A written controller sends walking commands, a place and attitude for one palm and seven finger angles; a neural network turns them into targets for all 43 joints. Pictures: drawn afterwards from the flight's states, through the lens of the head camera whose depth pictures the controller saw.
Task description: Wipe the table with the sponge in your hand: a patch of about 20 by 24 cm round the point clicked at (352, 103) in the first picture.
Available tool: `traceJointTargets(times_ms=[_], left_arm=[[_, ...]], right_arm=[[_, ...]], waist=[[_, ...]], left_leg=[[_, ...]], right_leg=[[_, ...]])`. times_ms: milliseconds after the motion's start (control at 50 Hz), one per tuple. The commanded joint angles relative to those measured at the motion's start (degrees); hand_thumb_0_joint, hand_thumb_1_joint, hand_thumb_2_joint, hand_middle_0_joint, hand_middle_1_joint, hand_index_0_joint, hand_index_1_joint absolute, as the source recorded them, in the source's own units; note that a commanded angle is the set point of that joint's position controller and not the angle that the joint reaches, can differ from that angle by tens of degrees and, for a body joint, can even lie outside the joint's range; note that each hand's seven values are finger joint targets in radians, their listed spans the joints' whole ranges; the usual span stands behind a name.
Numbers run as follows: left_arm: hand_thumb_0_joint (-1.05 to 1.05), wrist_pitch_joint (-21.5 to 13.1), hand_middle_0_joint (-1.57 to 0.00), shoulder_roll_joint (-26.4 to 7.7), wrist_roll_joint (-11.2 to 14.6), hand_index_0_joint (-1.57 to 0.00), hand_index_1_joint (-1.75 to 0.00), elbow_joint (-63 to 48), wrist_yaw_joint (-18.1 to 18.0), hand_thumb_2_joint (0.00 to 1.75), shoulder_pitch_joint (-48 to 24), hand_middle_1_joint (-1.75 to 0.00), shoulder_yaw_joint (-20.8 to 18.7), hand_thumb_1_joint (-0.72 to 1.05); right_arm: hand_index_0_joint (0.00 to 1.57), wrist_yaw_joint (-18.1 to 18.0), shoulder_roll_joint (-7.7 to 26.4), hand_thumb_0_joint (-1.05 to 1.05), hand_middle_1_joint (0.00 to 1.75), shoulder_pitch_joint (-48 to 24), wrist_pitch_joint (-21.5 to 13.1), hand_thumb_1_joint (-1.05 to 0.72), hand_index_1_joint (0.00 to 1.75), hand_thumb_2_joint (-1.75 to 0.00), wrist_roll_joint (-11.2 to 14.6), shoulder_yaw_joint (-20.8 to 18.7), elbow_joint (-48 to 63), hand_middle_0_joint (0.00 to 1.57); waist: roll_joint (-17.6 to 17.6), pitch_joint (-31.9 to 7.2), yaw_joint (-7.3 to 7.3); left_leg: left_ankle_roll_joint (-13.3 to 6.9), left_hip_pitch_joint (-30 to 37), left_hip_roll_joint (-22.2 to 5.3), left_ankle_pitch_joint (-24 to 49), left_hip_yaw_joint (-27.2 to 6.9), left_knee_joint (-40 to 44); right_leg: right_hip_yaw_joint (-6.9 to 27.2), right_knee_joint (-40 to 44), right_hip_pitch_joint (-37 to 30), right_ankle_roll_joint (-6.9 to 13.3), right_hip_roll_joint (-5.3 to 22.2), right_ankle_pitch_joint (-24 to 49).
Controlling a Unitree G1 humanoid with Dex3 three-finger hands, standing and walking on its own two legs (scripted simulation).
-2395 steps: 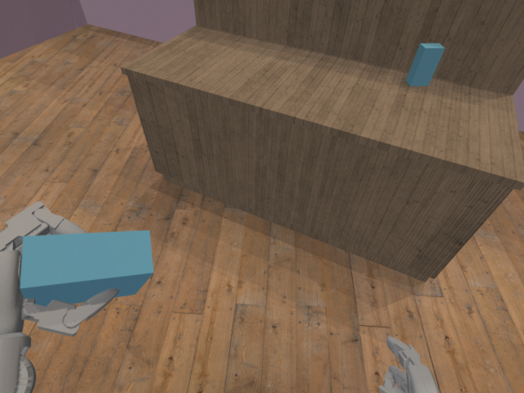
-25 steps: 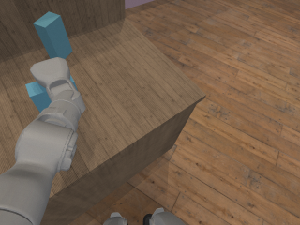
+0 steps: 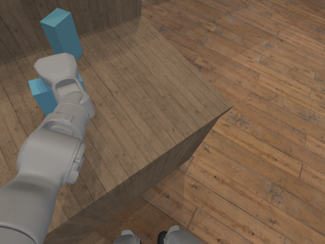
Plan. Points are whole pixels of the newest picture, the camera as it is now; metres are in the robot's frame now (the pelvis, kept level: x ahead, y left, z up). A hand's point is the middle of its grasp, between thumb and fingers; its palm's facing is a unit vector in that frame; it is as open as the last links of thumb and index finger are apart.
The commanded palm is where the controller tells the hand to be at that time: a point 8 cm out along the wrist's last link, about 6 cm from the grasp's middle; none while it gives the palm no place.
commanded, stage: wipe back along the third lane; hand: left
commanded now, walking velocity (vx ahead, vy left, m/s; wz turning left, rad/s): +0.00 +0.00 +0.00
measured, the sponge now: (65, 100) +0.50 +0.22 -0.02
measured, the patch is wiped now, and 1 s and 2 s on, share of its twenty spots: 1.00 1.00 1.00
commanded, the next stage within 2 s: slide back across to the middle lane in 1.90 s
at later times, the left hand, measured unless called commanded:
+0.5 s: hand (71, 99) +0.47 +0.19 +0.03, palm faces -0.06 -0.03 -1.00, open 9.4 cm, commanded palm +0.43 +0.16 +0.05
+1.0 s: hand (83, 116) +0.42 +0.16 +0.03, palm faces -0.06 -0.02 -1.00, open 9.4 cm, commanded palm +0.38 +0.13 +0.05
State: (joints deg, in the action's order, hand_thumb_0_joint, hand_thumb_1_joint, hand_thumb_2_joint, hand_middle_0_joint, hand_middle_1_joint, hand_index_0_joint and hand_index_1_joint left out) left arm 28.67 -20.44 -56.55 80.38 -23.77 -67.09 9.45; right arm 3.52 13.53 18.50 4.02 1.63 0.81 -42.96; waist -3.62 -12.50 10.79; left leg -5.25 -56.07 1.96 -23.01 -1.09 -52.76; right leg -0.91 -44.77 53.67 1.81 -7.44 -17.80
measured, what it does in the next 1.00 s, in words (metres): stands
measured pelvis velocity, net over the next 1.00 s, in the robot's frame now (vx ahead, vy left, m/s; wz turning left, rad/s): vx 0.02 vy -0.01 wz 0.05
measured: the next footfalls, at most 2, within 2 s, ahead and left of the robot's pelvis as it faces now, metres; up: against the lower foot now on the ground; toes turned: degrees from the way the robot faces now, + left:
none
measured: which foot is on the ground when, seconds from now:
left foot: down 0.00-1.00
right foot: down 0.00-1.00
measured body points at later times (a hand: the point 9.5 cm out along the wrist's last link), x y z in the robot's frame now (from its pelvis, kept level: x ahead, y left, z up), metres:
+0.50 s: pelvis +0.03 +0.01 +0.02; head +0.10 +0.04 +0.47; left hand +0.47 +0.19 +0.09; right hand +0.17 -0.22 -0.10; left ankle +0.00 +0.05 -0.68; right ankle +0.02 -0.11 -0.68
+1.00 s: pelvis +0.02 -0.01 +0.03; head +0.05 +0.01 +0.48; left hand +0.42 +0.16 +0.09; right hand +0.14 -0.24 -0.09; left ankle +0.00 +0.05 -0.68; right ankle +0.02 -0.11 -0.68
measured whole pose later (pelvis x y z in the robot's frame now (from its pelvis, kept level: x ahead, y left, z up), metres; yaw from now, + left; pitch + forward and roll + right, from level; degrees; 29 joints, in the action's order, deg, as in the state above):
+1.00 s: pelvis +0.02 -0.01 +0.03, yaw +3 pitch +15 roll -3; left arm 32.4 -2.6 -51.5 67.9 -30.3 -45.3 19.0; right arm 4.3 11.7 8.9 10.9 2.5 -1.0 -45.0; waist -1.4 -12.2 2.3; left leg -4.5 -35.2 3.6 -19.5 -1.5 -39.8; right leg -0.2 -34.6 33.7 2.7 -5.7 -16.0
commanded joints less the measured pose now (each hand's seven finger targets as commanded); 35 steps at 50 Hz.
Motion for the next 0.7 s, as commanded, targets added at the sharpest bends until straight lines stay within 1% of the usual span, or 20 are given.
traceJointTargets(times_ms=[0,40,100,140,180,240,260,280,320,340,360,380,400,440,460,480,560,580,660,680], left_arm=[[0.0,0.3,-1.2,2.6,2.4,-1.2,-1.6,-4.0,-0.1,1.3,-9.4,-1.6,1.6,0.1],[0.0,0.8,-1.2,6.9,2.9,-1.2,-1.6,-5.6,-0.6,1.3,-7.8,-1.6,3.9,0.1],[0.0,1.9,-1.2,8.5,3.7,-1.2,-1.6,-6.4,-1.4,1.3,-6.3,-1.6,4.0,0.1],[0.0,2.6,-1.2,9.6,3.8,-1.2,-1.6,-6.8,-1.8,1.3,-6.4,-1.6,4.8,0.1],[0.0,2.8,-1.2,13.0,4.2,-1.2,-1.6,-8.2,-2.1,1.3,-6.1,-1.6,6.2,0.1],[0.0,3.2,-1.2,13.3,4.1,-1.2,-1.6,-8.3,-2.0,1.3,-2.3,-1.6,5.9,0.1],[0.0,3.3,-1.2,14.7,4.0,-1.2,-1.6,-9.1,-2.0,1.3,-1.7,-1.6,7.0,0.1],[0.0,3.0,-1.2,16.3,4.6,-1.2,-1.6,-10.1,-1.9,1.3,-2.6,-1.6,7.3,0.1],[0.0,3.3,-1.2,16.9,4.5,-1.2,-1.6,-10.7,-2.0,1.3,-1.8,-1.6,8.2,0.1],[0.0,3.4,-1.2,16.7,4.6,-1.2,-1.6,-10.7,-2.2,1.3,-1.6,-1.6,8.0,0.1],[0.0,3.6,-1.2,15.6,4.5,-1.2,-1.6,-10.3,-2.4,1.3,-0.4,-1.6,7.0,0.1],[0.0,3.5,-1.2,16.0,4.8,-1.2,-1.6,-10.6,-2.6,1.3,-0.6,-1.6,6.7,0.1],[0.0,3.7,-1.2,16.5,4.8,-1.2,-1.6,-10.7,-2.7,1.3,0.0,-1.6,7.4,0.1],[0.0,4.3,-1.2,15.2,4.5,-1.2,-1.6,-10.4,-3.0,1.3,0.7,-1.6,6.5,0.1],[0.0,4.5,-1.2,16.1,4.5,-1.2,-1.6,-11.0,-3.2,1.3,0.1,-1.6,7.3,0.1],[0.0,4.2,-1.2,16.3,4.7,-1.2,-1.6,-11.5,-3.2,1.3,0.1,-1.6,6.9,0.1],[0.0,4.7,-1.2,17.0,4.4,-1.2,-1.6,-11.8,-3.2,1.3,3.2,-1.6,7.9,0.1],[0.0,4.2,-1.2,17.7,4.7,-1.2,-1.6,-12.5,-3.1,1.3,2.6,-1.6,7.8,0.1],[0.0,4.3,-1.2,19.7,4.3,-1.2,-1.6,-13.5,-3.2,1.3,3.7,-1.6,10.0,0.1],[0.0,3.8,-1.2,20.1,4.5,-1.2,-1.6,-14.1,-3.2,1.3,3.5,-1.6,9.8,0.1]], right_arm=[[0.2,0.2,9.8,0.0,0.3,3.3,-0.8,-0.9,0.3,-0.9,0.2,-3.6,4.0,0.2],[0.2,0.8,9.4,0.0,0.3,2.3,-0.6,-0.9,0.3,-0.9,0.2,-4.0,3.7,0.2],[0.2,1.4,9.2,0.0,0.3,1.1,0.1,-0.9,0.3,-0.9,0.4,-4.4,3.2,0.2],[0.2,1.6,8.9,0.0,0.3,0.0,0.5,-0.9,0.3,-0.9,0.5,-4.4,3.0,0.2],[0.2,1.8,8.6,0.0,0.3,-1.1,0.7,-0.9,0.3,-0.9,0.4,-4.8,2.9,0.2],[0.2,2.1,8.5,0.0,0.3,-2.1,1.8,-0.9,0.3,-0.9,0.1,-5.0,2.8,0.2],[0.2,2.1,8.4,0.0,0.3,-2.7,2.2,-0.9,0.3,-0.9,0.2,-4.9,3.2,0.2],[0.2,2.1,8.1,0.0,0.3,-3.6,2.2,-0.9,0.3,-0.9,0.2,-5.1,3.4,0.2],[0.2,2.3,7.9,0.0,0.3,-4.4,3.0,-0.9,0.3,-0.9,0.2,-5.0,3.4,0.2],[0.2,2.1,7.8,0.0,0.3,-5.0,3.3,-0.9,0.3,-0.9,0.2,-5.0,3.4,0.2],[0.2,2.0,7.8,0.0,0.3,-5.5,3.5,-0.9,0.3,-0.9,0.2,-4.8,3.5,0.2],[0.2,1.7,7.7,0.0,0.3,-6.3,3.6,-0.9,0.3,-0.9,0.2,-4.7,3.5,0.2],[0.2,1.7,7.7,0.0,0.3,-6.4,4.0,-0.9,0.3,-0.9,0.2,-4.7,3.4,0.2],[0.2,1.3,7.5,0.0,0.3,-7.4,4.5,-0.9,0.3,-0.9,0.2,-4.3,3.5,0.2],[0.2,1.1,7.4,0.0,0.3,-8.0,4.6,-0.9,0.3,-0.9,0.3,-4.2,3.7,0.2],[0.2,0.9,7.2,0.0,0.3,-8.5,4.5,-0.9,0.3,-0.9,0.4,-4.3,3.9,0.2],[0.2,0.7,7.0,0.0,0.3,-9.6,5.2,-0.9,0.3,-0.9,0.4,-4.2,4.0,0.2],[0.2,0.5,6.8,0.0,0.3,-10.2,5.1,-0.9,0.3,-0.9,0.5,-4.2,4.2,0.2],[0.2,0.7,6.5,0.0,0.3,-10.9,5.5,-0.9,0.3,-0.9,0.5,-4.3,4.3,0.2],[0.2,0.6,6.4,0.0,0.3,-11.3,5.3,-0.9,0.3,-0.9,0.7,-4.4,4.4,0.2]], waist=[[0.4,-20.9,-0.68],[-0.2,-19.5,-1.08],[-0.3,-19.0,-2.07],[0.6,-17.3,-2.05],[0.3,-17.9,-2.24],[1.5,-18.9,-3.19],[2.2,-19.2,-3.36],[1.5,-19.1,-3.2],[1.4,-18.6,-3.62],[2.4,-18.3,-3.61],[2.9,-18.1,-4.25],[2.7,-17.6,-4.23],[3.8,-17.7,-4.21],[4.8,-17.1,-4.54],[3.9,-17.1,-4.53],[3.2,-17.3,-4.74],[4.5,-17.6,-5.23],[4.2,-17.7,-5.32],[4.2,-16.1,-5.37],[5.0,-16.3,-5.45]], left_leg=[[3.2,22.2,-3.6,21.7,-5.2,7.8],[3.6,25.3,-4.1,23.8,-5.5,8.5],[4.5,28.3,-4.4,26.5,-6.4,9.7],[4.9,28.9,-4.4,27.0,-6.5,10.5],[5.3,31.6,-4.8,32.1,-7.3,10.4],[5.9,33.9,-5.0,36.8,-7.0,10.2],[6.1,34.3,-4.9,37.2,-7.4,10.4],[6.1,35.6,-5.2,39.5,-7.7,10.3],[6.2,36.1,-5.0,39.2,-7.4,10.7],[6.0,35.5,-4.7,37.5,-6.7,11.0],[6.1,34.5,-4.3,36.5,-6.4,11.6],[6.2,34.5,-4.4,38.5,-6.4,11.6],[6.0,34.6,-4.1,37.7,-6.1,11.8],[5.7,33.0,-3.5,34.1,-4.7,12.7],[5.6,32.6,-3.2,32.8,-4.3,13.1],[5.7,33.0,-3.4,34.7,-4.7,13.1],[5.5,33.1,-2.9,32.5,-3.7,13.9],[5.5,33.4,-3.1,34.4,-4.0,13.8],[5.3,34.0,-2.9,31.0,-3.9,14.8],[5.3,34.1,-3.1,32.5,-4.3,14.6]], right_leg=[[-0.7,4.5,-12.8,1.0,1.8,14.9],[-1.1,5.3,-11.8,1.1,1.7,15.2],[-1.4,5.8,-11.9,1.3,1.7,14.8],[-1.6,6.3,-12.4,1.4,1.8,15.0],[-1.6,6.2,-12.2,1.4,2.0,16.8],[-1.6,6.3,-14.1,1.5,2.1,19.2],[-1.7,6.3,-14.5,1.5,2.1,19.3],[-1.6,6.3,-13.9,1.5,2.3,20.0],[-1.7,6.6,-14.6,1.6,2.3,19.5],[-1.6,7.0,-16.0,1.6,2.3,19.8],[-1.5,7.1,-17.5,1.8,2.4,20.2],[-1.5,7.1,-17.6,1.9,2.6,21.5],[-1.4,7.4,-18.6,1.8,2.5,21.9],[-1.0,8.2,-21.1,1.9,2.7,22.6],[-0.9,8.4,-22.0,2.0,2.8,23.0],[-0.9,8.4,-21.9,2.2,3.1,23.5],[-0.6,9.3,-24.8,2.2,3.2,24.5],[-0.5,9.3,-24.6,2.3,3.3,25.0],[-0.7,10.2,-24.5,2.4,3.2,22.7],[-0.6,10.2,-24.6,2.5,3.3,23.4]])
